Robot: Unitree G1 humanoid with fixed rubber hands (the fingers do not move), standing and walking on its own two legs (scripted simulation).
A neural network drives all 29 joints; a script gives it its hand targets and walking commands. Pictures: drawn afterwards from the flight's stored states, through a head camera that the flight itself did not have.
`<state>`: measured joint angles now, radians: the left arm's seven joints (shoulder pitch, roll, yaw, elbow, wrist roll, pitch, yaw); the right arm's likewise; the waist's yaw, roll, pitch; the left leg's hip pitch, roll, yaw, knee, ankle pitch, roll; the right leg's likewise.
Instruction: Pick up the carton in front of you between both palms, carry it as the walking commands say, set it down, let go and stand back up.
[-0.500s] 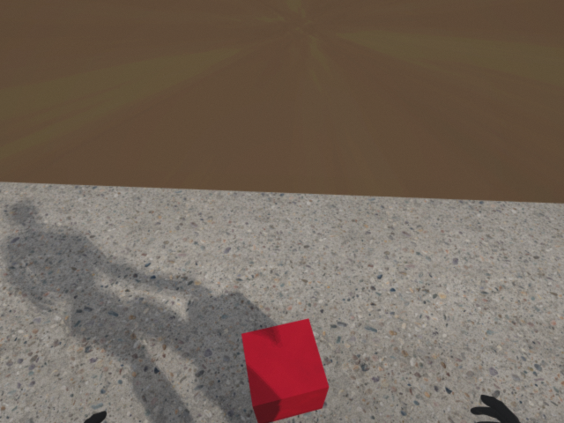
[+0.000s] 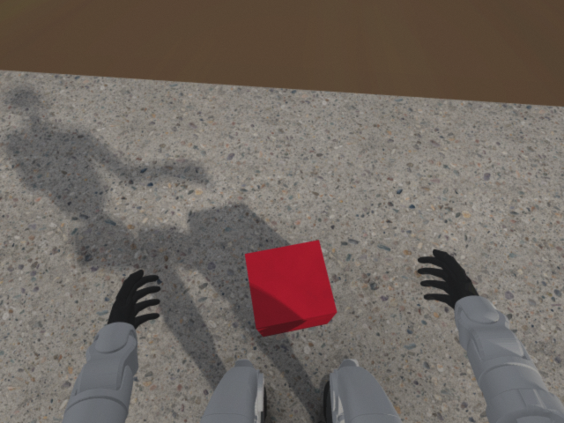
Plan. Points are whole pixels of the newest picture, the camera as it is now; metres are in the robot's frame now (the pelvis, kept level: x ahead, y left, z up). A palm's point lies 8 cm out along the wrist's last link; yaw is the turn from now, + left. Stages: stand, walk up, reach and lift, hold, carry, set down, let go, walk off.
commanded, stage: reach and lift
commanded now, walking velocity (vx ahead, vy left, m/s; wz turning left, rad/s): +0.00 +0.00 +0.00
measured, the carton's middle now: (289, 291) +0.40 +0.02 -0.59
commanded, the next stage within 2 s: none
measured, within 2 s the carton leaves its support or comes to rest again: neither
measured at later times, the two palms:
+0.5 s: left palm (184, 256) +0.38 +0.21 -0.16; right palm (389, 218) +0.45 -0.17 -0.16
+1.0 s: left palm (208, 288) +0.37 +0.21 -0.39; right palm (364, 263) +0.43 -0.17 -0.40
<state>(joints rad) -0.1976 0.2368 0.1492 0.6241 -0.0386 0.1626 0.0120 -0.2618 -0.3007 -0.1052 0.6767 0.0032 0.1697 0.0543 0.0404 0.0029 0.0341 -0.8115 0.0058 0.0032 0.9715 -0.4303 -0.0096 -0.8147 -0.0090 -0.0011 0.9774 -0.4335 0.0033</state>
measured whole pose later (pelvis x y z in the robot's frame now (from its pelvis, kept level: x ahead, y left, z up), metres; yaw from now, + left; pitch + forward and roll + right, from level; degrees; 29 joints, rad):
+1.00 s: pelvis -0.08 -0.01 -0.24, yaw +2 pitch +50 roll +3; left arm -0.94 0.18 0.24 0.80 -0.17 0.01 0.13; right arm -1.09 -0.36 -0.07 0.92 0.11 0.05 -0.06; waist 0.07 0.00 -0.03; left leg -2.14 0.00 0.00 1.78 -0.51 -0.03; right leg -2.16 -0.01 0.02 1.81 -0.52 -0.01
